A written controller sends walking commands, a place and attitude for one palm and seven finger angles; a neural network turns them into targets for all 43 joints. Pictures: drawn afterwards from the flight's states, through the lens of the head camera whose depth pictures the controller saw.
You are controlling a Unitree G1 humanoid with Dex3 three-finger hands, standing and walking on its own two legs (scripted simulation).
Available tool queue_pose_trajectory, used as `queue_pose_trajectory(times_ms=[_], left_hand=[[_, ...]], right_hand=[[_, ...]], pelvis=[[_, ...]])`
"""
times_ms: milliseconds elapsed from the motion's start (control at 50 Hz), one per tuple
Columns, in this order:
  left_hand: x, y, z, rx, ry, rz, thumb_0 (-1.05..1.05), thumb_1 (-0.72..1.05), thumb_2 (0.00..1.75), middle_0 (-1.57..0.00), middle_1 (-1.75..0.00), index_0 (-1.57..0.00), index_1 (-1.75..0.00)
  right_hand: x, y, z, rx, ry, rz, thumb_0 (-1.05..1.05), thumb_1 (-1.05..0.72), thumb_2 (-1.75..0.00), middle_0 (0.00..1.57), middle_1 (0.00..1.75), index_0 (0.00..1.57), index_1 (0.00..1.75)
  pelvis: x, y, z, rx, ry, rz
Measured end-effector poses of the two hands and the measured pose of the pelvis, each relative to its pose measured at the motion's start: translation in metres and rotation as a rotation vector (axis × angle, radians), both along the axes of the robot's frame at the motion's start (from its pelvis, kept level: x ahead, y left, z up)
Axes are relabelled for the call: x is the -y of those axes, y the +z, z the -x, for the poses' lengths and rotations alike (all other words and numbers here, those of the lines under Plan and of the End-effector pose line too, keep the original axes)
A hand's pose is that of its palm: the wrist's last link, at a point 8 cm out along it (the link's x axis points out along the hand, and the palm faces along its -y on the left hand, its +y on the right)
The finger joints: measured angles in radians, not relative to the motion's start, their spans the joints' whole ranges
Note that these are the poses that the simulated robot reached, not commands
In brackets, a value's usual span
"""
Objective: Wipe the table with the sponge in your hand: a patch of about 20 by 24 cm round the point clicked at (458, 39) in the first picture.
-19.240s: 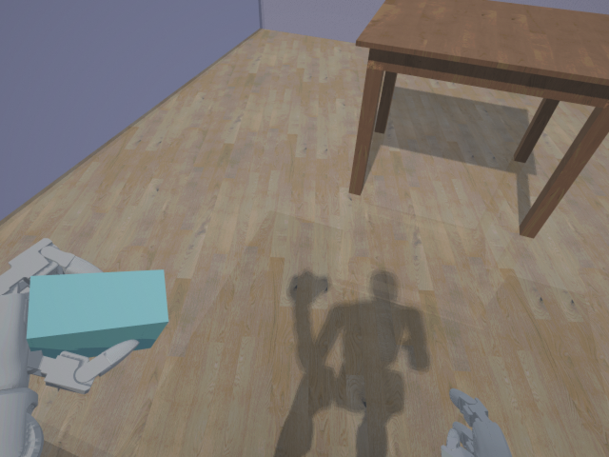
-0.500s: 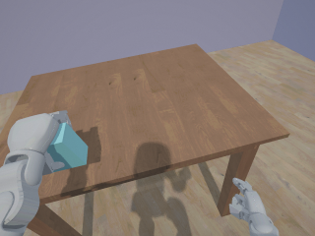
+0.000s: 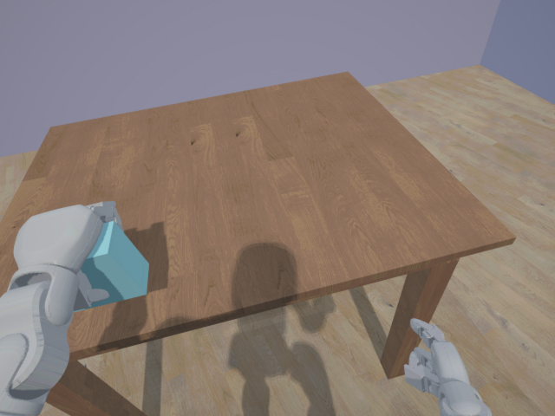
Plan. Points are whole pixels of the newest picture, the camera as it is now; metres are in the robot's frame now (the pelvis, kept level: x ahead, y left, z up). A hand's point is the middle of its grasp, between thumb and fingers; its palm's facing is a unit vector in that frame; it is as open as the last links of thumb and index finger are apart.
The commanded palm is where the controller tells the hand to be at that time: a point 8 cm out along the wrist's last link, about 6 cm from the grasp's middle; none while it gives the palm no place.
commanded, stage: move the sponge above the wiping area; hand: left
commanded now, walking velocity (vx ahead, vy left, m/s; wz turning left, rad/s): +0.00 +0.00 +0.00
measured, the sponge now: (99, 274) +0.24 +0.30 +0.11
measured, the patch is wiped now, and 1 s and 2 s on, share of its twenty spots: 0.00 0.00 0.00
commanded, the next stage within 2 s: none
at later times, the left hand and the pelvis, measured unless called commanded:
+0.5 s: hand (92, 262) +0.25 +0.31 +0.12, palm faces +0.04 -0.05 -1.00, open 9.6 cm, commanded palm +0.22 +0.30 +0.20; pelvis +0.00 +0.00 +0.00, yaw +1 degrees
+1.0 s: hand (99, 263) +0.25 +0.31 +0.11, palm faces +0.01 -0.04 -1.00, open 9.6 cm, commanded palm +0.23 +0.31 +0.19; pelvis +0.00 +0.00 +0.00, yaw +1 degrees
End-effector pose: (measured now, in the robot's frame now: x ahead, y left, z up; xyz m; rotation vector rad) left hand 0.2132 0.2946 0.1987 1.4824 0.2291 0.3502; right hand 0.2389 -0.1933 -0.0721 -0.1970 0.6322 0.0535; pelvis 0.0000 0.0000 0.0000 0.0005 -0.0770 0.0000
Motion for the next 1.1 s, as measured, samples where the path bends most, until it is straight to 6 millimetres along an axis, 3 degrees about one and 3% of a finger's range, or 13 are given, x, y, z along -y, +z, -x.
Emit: queue_pose_trajectory(times_ms=[420,620,880,1100], left_hand=[[-0.011,-0.016,-0.004,-0.040,0.013,0.004,0.00,-0.45,1.03,-0.78,-1.36,-0.78,-1.36],[-0.007,-0.019,-0.018,-0.037,-0.021,-0.006,0.00,-0.45,1.03,-0.78,-1.36,-0.78,-1.36],[-0.015,-0.029,-0.014,-0.082,0.016,-0.002,0.00,-0.45,1.03,-0.78,-1.36,-0.78,-1.36],[-0.014,-0.032,-0.028,-0.067,0.004,-0.017,0.00,-0.45,1.03,-0.78,-1.36,-0.78,-1.36]], right_hand=[[-0.007,0.000,0.002,-0.015,0.005,0.010,0.01,-0.91,-0.89,0.20,0.30,0.20,0.30],[-0.003,-0.004,0.010,-0.036,-0.012,0.009,0.01,-0.91,-0.89,0.20,0.30,0.20,0.30],[0.011,-0.010,0.014,-0.064,-0.036,0.026,0.01,-0.91,-0.89,0.20,0.30,0.20,0.30],[0.011,-0.011,0.013,-0.069,-0.042,0.019,0.01,-0.91,-0.89,0.20,0.30,0.20,0.30]], pelvis=[[-0.004,0.000,0.001,-0.004,0.011,0.005],[-0.004,0.001,0.000,-0.009,0.006,0.006],[-0.002,0.000,-0.004,-0.015,0.012,0.007],[0.001,0.000,-0.006,-0.024,0.011,0.007]])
